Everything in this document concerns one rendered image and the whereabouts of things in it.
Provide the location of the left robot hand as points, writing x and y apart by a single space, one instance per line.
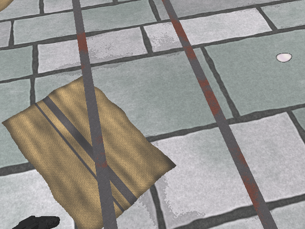
43 222

